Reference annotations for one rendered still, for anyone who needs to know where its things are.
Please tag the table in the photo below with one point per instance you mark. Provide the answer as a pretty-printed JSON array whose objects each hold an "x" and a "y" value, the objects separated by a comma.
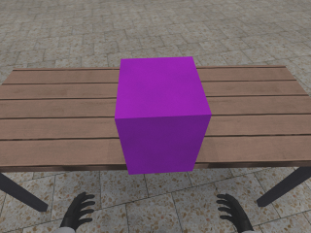
[{"x": 63, "y": 120}]

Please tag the carton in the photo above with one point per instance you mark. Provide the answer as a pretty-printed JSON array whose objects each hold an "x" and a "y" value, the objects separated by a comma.
[{"x": 161, "y": 114}]

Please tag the left robot hand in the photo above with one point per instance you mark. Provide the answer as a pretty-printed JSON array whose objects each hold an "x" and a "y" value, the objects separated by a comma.
[{"x": 72, "y": 217}]

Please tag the right robot hand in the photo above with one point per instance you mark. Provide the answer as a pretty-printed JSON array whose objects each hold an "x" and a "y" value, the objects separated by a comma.
[{"x": 238, "y": 216}]

